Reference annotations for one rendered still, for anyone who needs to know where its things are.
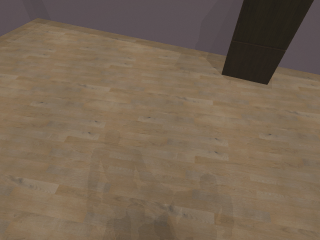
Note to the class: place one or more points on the cupboard door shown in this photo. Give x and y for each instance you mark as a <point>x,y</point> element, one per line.
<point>270,22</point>

